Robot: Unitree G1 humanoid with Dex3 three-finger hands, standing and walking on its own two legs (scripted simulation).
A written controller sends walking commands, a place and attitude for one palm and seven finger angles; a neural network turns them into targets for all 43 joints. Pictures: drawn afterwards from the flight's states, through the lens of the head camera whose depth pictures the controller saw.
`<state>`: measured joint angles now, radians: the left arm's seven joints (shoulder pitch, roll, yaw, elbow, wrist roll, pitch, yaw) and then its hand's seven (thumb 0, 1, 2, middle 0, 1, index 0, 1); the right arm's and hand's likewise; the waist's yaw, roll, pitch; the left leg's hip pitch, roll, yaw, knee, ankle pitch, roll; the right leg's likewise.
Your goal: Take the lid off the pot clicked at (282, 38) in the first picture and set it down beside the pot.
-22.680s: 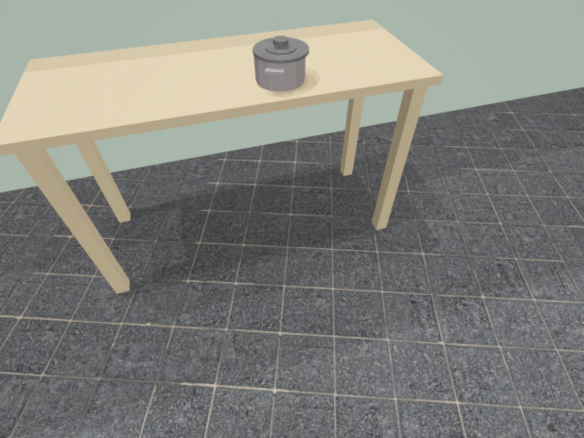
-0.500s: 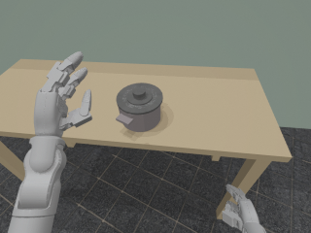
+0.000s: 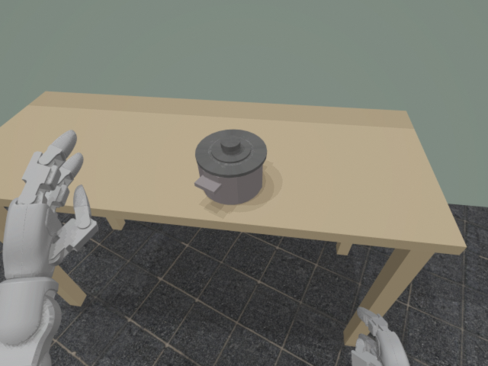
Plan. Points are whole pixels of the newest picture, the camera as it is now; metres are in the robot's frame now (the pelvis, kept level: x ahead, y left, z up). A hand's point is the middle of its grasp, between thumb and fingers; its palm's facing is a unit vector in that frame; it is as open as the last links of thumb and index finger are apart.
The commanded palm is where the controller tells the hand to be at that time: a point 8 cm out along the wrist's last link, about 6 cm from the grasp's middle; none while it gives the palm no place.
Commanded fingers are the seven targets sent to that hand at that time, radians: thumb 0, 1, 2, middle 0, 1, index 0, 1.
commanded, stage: draw the hand back to the body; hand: left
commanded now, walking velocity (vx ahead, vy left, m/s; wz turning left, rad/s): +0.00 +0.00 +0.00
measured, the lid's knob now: (230, 143) +0.54 +0.08 +0.08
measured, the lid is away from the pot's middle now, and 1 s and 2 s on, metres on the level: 0.01 0.01 0.01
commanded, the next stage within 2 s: come to a stop and stand still in 0.42 s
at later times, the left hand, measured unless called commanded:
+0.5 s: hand (37, 261) +0.19 +0.27 +0.17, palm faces +0.42 -0.83 -0.37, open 7.4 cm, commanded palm +0.13 +0.30 +0.19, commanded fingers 0.00 0.90 0.90 -0.20 -0.30 -0.20 -0.30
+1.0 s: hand out of the picture -0.02 +0.20 -0.19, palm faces +0.06 -0.98 -0.18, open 7.1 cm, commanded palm none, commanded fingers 0.00 0.90 0.90 -0.20 -0.30 -0.20 -0.30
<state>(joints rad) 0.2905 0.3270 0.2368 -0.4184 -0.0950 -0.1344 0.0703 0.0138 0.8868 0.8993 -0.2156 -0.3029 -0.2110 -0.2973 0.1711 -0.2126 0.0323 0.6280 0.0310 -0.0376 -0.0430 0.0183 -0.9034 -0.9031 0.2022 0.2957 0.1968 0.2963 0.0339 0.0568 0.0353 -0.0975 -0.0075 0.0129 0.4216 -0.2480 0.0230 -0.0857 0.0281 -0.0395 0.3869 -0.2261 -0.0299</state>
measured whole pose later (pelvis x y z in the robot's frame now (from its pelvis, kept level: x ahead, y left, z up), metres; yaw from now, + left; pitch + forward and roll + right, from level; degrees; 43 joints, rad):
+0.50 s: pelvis +0.01 +0.02 +0.00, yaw +1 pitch -4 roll -1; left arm 0.52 0.34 0.31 -0.52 -0.08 -0.12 0.10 0.02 0.89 0.90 -0.21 -0.30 -0.21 -0.30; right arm 0.17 -0.21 0.03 0.62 0.03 -0.09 -0.05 0.02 -0.90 -0.90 0.20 0.30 0.20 0.30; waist 0.07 0.05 0.02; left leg -0.11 -0.03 0.01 0.44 -0.27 0.05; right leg -0.08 0.00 -0.04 0.39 -0.24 0.00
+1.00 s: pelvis +0.00 +0.02 -0.01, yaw +3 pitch +0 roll -1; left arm 0.33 0.19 0.00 1.00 0.02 0.01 0.04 0.00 0.98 0.90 -0.21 -0.30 -0.21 -0.30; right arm 0.35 -0.18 -0.02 0.97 -0.01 0.02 -0.03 0.01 -0.91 -0.90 0.20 0.30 0.19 0.30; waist 0.01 -0.04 0.10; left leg -0.23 -0.04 -0.03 0.54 -0.29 0.05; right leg -0.19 -0.01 -0.09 0.47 -0.27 0.00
